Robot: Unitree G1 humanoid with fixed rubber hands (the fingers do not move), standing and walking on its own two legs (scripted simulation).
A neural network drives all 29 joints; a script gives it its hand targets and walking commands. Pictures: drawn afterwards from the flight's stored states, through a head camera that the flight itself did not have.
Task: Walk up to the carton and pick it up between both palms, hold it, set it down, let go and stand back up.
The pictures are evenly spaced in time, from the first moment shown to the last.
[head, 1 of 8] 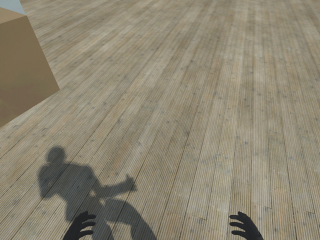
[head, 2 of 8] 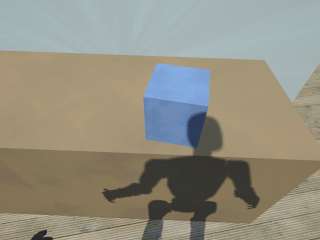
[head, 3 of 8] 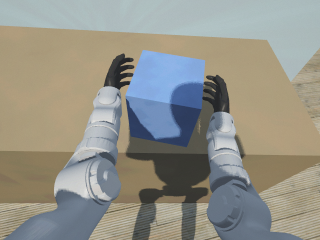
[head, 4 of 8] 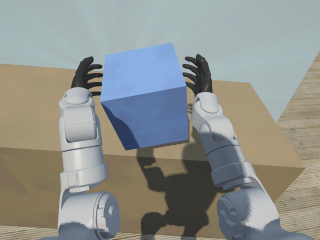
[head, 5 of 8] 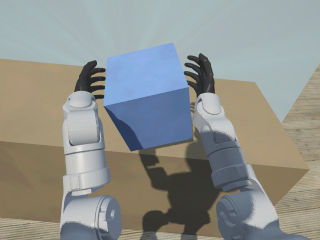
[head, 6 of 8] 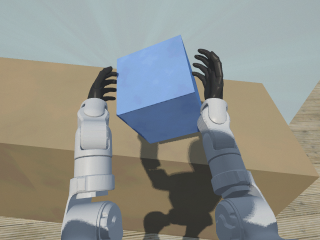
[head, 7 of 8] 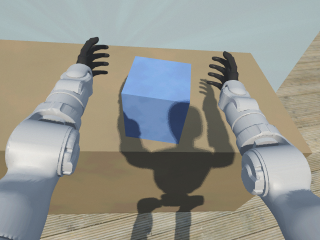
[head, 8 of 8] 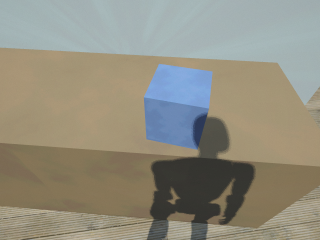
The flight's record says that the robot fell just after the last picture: no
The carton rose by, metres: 0.18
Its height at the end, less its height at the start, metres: +0.00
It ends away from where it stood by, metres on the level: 0.03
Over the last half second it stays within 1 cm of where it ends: yes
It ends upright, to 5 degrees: yes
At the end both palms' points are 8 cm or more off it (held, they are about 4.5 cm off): yes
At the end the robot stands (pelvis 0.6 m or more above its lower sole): yes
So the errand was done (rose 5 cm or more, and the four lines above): yes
